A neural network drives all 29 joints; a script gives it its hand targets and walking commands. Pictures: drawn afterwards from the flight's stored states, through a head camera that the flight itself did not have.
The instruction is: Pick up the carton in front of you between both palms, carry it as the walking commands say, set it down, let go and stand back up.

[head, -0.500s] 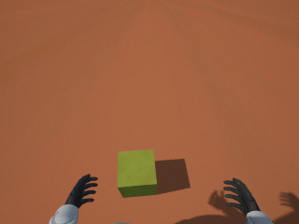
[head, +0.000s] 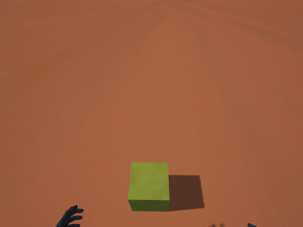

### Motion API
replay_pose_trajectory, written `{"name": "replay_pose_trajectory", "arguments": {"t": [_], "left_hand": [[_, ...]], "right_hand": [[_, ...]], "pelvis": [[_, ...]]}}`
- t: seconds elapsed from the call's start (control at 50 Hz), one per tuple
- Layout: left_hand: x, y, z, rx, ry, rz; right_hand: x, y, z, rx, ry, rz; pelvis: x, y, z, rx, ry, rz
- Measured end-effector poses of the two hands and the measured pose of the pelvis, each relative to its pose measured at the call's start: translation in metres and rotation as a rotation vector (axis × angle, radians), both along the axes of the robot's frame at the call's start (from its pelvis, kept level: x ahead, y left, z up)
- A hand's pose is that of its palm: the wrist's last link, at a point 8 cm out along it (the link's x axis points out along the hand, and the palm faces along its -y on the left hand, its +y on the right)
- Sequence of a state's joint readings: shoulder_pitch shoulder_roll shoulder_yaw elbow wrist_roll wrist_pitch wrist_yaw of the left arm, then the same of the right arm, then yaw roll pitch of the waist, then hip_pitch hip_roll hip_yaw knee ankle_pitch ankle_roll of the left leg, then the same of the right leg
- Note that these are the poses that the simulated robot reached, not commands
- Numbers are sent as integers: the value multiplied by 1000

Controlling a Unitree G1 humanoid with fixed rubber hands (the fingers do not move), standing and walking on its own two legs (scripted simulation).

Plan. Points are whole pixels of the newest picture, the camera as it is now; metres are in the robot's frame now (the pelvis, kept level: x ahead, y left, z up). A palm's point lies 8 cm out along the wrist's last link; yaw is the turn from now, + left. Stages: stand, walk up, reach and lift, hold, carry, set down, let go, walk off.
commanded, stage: stand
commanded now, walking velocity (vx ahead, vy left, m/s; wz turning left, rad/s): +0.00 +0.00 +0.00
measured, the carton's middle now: (149, 187) +0.41 +0.06 -0.63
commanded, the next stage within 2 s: none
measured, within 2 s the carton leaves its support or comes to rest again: neither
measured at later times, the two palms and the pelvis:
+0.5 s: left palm out of the picture +0.04 +0.26 -0.12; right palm out of the picture +0.10 -0.25 -0.12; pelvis +0.01 +0.00 -0.01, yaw +4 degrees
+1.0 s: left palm out of the picture -0.02 +0.27 -0.12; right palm out of the picture +0.08 -0.25 -0.12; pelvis -0.01 +0.00 -0.01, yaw +6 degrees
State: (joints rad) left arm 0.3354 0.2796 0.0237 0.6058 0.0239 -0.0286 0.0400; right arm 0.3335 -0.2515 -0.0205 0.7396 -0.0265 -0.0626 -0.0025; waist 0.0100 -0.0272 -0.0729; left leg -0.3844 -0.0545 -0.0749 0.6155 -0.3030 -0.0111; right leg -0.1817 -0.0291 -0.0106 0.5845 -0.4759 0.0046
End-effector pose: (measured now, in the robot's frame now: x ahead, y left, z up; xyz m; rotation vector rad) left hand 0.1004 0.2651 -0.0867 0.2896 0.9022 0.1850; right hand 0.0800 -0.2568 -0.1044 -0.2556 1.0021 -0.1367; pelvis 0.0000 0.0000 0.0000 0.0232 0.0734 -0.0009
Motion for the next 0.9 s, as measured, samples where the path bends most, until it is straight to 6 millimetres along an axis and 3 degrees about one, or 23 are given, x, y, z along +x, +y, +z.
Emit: {"name": "replay_pose_trajectory", "arguments": {"t": [0.34,0.9], "left_hand": [[-40,-4,-25,-19,125,109],[-113,5,-35,-21,292,183]], "right_hand": [[28,11,-19,4,43,43],[2,10,-19,-27,135,72]], "pelvis": [[12,1,-11,-11,2,51],[-5,2,-7,-21,-42,97]]}}
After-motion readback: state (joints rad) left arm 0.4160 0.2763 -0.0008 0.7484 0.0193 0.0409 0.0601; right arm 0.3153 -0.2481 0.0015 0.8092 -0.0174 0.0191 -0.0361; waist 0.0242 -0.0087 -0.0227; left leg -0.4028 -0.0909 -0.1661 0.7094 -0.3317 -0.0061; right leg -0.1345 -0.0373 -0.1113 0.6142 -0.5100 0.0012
